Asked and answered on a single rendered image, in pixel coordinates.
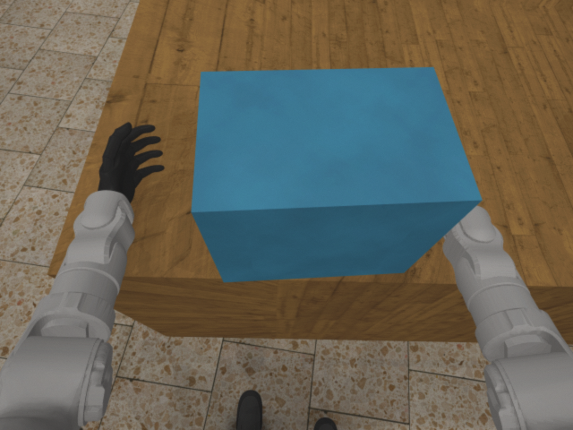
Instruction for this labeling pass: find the robot left foot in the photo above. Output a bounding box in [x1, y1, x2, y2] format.
[236, 390, 262, 430]

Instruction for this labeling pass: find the robot left hand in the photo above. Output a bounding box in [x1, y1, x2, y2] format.
[98, 122, 164, 203]

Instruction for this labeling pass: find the robot right forearm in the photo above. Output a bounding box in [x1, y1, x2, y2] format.
[442, 205, 573, 362]

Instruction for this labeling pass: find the robot left forearm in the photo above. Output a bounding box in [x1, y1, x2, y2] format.
[0, 190, 135, 395]

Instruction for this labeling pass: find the robot right upper arm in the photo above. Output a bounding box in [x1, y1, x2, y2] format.
[483, 351, 573, 430]

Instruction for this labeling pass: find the robot left upper arm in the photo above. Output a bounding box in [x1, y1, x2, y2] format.
[0, 336, 113, 430]

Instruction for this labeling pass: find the carton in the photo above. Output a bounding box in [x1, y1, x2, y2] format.
[192, 67, 482, 282]

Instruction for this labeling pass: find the pedestal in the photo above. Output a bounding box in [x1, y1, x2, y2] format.
[47, 0, 573, 345]

